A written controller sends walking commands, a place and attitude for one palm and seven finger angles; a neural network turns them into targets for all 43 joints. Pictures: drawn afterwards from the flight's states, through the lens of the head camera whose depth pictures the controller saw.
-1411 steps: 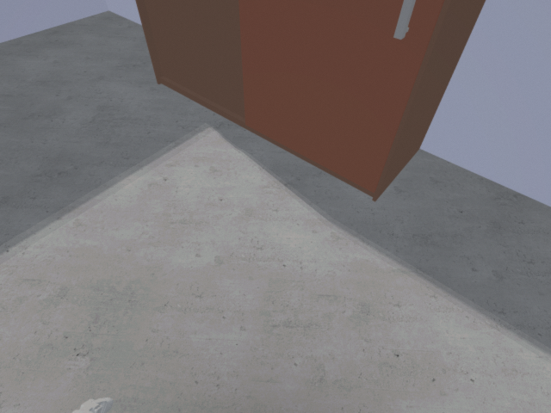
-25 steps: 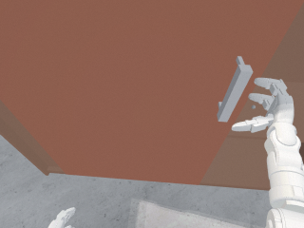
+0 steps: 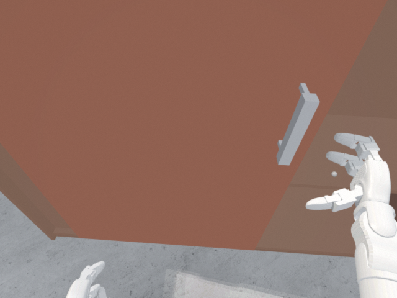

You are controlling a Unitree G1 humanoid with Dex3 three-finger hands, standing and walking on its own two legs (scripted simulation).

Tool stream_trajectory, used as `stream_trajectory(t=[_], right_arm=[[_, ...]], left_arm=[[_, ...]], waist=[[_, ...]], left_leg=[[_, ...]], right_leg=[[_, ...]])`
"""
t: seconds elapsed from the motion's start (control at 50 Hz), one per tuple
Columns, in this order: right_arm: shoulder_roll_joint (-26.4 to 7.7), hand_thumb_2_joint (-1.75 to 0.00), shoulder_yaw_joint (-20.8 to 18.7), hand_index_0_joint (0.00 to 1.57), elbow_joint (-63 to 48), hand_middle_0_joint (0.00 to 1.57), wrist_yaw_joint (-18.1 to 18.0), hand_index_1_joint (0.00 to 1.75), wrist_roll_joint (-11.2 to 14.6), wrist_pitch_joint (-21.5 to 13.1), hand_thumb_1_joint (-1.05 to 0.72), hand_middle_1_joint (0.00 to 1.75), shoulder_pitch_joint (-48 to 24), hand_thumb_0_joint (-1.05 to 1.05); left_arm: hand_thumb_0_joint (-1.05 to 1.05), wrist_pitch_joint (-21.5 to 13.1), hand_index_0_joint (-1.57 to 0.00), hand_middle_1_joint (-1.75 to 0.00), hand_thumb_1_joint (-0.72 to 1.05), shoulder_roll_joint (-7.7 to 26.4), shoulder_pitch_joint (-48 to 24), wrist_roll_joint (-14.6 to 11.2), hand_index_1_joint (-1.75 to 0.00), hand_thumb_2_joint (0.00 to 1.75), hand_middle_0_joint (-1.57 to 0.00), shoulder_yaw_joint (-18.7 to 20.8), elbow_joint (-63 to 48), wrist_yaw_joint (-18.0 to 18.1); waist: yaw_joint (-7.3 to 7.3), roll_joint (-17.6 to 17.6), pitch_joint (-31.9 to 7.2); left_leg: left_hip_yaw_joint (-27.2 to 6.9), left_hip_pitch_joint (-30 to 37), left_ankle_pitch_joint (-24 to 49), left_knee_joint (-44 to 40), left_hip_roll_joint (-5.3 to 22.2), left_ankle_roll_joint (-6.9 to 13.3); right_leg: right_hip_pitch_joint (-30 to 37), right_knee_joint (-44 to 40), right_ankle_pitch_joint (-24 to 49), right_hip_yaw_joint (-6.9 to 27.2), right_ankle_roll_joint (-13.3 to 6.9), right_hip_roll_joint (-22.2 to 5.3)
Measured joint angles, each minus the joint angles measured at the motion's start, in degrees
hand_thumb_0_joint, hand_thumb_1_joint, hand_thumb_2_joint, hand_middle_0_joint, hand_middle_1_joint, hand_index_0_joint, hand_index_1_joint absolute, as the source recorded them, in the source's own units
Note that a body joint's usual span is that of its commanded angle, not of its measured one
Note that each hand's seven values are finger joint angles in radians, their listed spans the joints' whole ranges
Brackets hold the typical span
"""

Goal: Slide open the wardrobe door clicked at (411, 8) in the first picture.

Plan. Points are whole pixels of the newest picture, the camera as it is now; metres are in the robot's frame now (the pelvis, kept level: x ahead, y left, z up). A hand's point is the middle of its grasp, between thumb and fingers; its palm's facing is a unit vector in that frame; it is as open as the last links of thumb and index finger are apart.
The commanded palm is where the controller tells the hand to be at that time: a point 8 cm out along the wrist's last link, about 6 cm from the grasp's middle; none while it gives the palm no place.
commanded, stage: slip the hand off the handle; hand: right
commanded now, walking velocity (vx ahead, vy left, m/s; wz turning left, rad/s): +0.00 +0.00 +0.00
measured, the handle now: (292, 126) +0.46 -0.18 +0.12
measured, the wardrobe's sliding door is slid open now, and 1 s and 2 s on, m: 0.70 0.70 0.70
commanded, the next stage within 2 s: draw the hand back to the body in 0.24 s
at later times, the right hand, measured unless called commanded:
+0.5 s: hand (346, 198) +0.27 -0.23 +0.13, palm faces +0.09 +1.00 -0.02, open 14.7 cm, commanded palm +0.23 -0.28 +0.13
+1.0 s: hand (381, 220) +0.23 -0.26 +0.14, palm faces +0.36 +0.91 -0.20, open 14.0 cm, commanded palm +0.18 -0.29 +0.15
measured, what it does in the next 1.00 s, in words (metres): stands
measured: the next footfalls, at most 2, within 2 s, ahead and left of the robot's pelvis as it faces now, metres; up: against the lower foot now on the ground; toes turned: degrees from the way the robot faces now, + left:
none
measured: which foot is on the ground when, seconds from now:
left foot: down 0.00-1.00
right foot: down 0.00-1.00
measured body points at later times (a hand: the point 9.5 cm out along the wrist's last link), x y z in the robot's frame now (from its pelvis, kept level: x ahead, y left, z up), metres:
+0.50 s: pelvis -0.01 +0.01 +0.00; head -0.03 +0.02 +0.45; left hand +0.17 +0.24 -0.08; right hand +0.26 -0.28 +0.13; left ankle -0.01 +0.12 -0.73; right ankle +0.03 -0.12 -0.73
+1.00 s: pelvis -0.01 +0.00 +0.01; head -0.03 +0.01 +0.46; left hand +0.18 +0.23 -0.06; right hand +0.20 -0.31 +0.15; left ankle -0.01 +0.12 -0.73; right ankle +0.03 -0.12 -0.73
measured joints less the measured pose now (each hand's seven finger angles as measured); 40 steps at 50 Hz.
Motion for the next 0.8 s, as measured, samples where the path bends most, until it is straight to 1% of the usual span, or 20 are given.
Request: stream_trajectory(t=[0.14, 0.3, 0.38, 0.4, 0.44, 0.46, 0.5, 0.54, 0.6, 0.66, 0.74, 0.8], right_arm=[[0.3, -0.20, 0.2, 0.26, -3.7, 0.26, 1.1, 1.15, 1.2, 2.0, 0.55, 1.15, 3.8, -0.02], [1.2, -0.20, 0.5, 0.26, -10.0, 0.25, 1.9, 1.15, 2.0, 2.1, 0.55, 1.15, 10.4, -0.02], [1.1, -0.20, 0.8, 0.26, -9.1, 0.26, 2.0, 1.15, 2.1, 2.0, 0.55, 1.15, 9.4, -0.02], [1.1, -0.20, 0.5, 0.26, -8.2, 0.25, 3.3, 1.15, 3.5, 2.1, 0.55, 1.15, 8.5, -0.02], [0.5, -0.20, 0.0, 0.26, -6.7, 0.25, 8.0, 1.15, 6.6, 2.8, 0.55, 1.15, 6.8, -0.02], [-0.1, -0.20, -0.1, 0.26, -6.3, 0.25, 10.4, 1.15, 7.7, 3.1, 0.55, 1.15, 6.3, -0.02], [-1.4, -0.20, -0.6, 0.26, -6.1, 0.25, 13.9, 1.15, 9.1, 3.6, 0.55, 1.15, 6.1, -0.02], [-2.4, -0.20, -1.8, 0.26, -6.3, 0.25, 15.5, 1.15, 10.3, 4.2, 0.55, 1.15, 6.9, -0.02], [-2.9, -0.20, -4.0, 0.26, -7.3, 0.26, 15.7, 1.15, 11.7, 5.9, 0.55, 1.15, 8.9, -0.02], [-2.6, -0.20, -5.2, 0.26, -9.6, 0.25, 15.0, 1.15, 11.8, 7.2, 0.55, 1.15, 11.5, -0.01], [-1.5, -0.20, -4.6, 0.25, -13.3, 0.25, 14.2, 1.15, 11.3, 7.5, 0.55, 1.15, 14.1, -0.02], [-0.9, -0.20, -3.8, 0.25, -15.1, 0.25, 13.9, 1.15, 11.1, 7.4, 0.55, 1.15, 14.6, -0.02]], left_arm=[[0.02, -1.2, -0.21, -0.30, 0.90, -0.1, -3.1, -0.1, -0.30, 0.90, -0.20, -0.8, -1.5, 0.5], [0.02, -2.7, -0.21, -0.30, 0.90, -0.1, -3.9, -0.1, -0.30, 0.90, -0.20, -1.3, -2.4, 0.7], [0.02, -3.3, -0.21, -0.30, 0.90, 0.1, -4.3, 0.1, -0.30, 0.90, -0.20, -1.7, -1.1, 1.4], [0.02, -3.4, -0.21, -0.30, 0.90, 0.1, -4.4, -0.1, -0.30, 0.90, -0.20, -1.9, -0.6, 1.7], [0.02, -3.7, -0.21, -0.30, 0.90, 0.2, -4.4, -0.5, -0.30, 0.90, -0.21, -2.5, 0.1, 2.4], [0.02, -4.0, -0.21, -0.30, 0.90, 0.2, -4.4, -0.7, -0.30, 0.90, -0.21, -2.7, 0.2, 2.8], [0.02, -4.5, -0.21, -0.30, 0.90, 0.3, -4.0, -0.8, -0.30, 0.90, -0.21, -2.9, -0.1, 3.1], [0.02, -5.0, -0.21, -0.30, 0.90, 0.3, -3.4, -1.0, -0.30, 0.90, -0.21, -2.9, -0.8, 3.0], [0.02, -5.6, -0.21, -0.30, 0.90, 0.6, -2.3, -1.4, -0.30, 0.90, -0.21, -2.6, -2.0, 2.4], [0.02, -6.1, -0.21, -0.30, 0.90, 1.1, -1.2, -1.6, -0.30, 0.90, -0.21, -2.1, -2.7, 2.1], [0.02, -7.0, -0.21, -0.30, 0.90, 1.7, -0.7, -1.6, -0.30, 0.90, -0.20, -1.8, -2.3, 2.3], [0.02, -7.6, -0.21, -0.30, 0.90, 1.8, -1.1, -1.5, -0.30, 0.90, -0.20, -2.0, -1.5, 2.8]], waist=[[-1.01, -0.2, -0.2], [-2.16, -0.4, 0.3], [-2.53, -0.4, 1.0], [-2.55, -0.4, 1.3], [-2.62, -0.4, 2.0], [-2.57, -0.4, 2.1], [-2.21, -0.6, 2.0], [-1.65, -0.8, 1.6], [-1.18, -1.0, 0.9], [-1.33, -1.1, 0.7], [-2.01, -1.2, 1.3], [-2.50, -1.1, 1.9]], left_leg=[[0.2, 1.3, 0.4, -0.7, 0.0, 0.1], [0.7, 2.9, 0.5, -1.0, -0.1, 0.4], [1.5, 3.1, 0.5, -0.8, 0.0, 0.5], [1.7, 3.4, 0.5, -0.9, 0.0, 0.6], [1.8, 4.2, 0.9, -1.5, -0.1, 0.7], [1.7, 4.5, 1.0, -1.8, -0.2, 0.8], [1.4, 5.0, 1.4, -2.3, -0.3, 0.8], [1.0, 5.1, 1.5, -2.5, -0.4, 0.7], [0.4, 5.0, 1.5, -2.4, -0.3, 0.6], [0.2, 5.3, 1.4, -2.4, -0.3, 0.5], [0.4, 6.0, 1.4, -2.7, -0.2, 0.4], [0.8, 6.7, 1.7, -3.2, -0.1, 0.3]], right_leg=[[1.5, -1.1, 0.8, 0.1, 0.2, 0.1], [2.9, -1.5, 1.1, 0.7, 0.4, 0.1], [2.7, -1.3, 1.4, 1.5, 0.6, 0.2], [2.9, -1.4, 1.5, 1.7, 0.6, 0.2], [3.6, -1.9, 1.9, 1.8, 0.6, 0.2], [4.0, -2.2, 2.0, 1.8, 0.7, 0.1], [4.7, -2.7, 2.2, 1.4, 0.7, 0.0], [5.1, -3.2, 2.3, 1.0, 0.7, -0.1], [5.4, -3.5, 2.2, 0.4, 0.7, -0.1], [5.7, -3.4, 2.0, 0.2, 0.6, -0.1], [6.2, -3.2, 1.9, 0.4, 0.4, 0.1], [6.5, -3.4, 2.2, 0.8, 0.3, 0.2]])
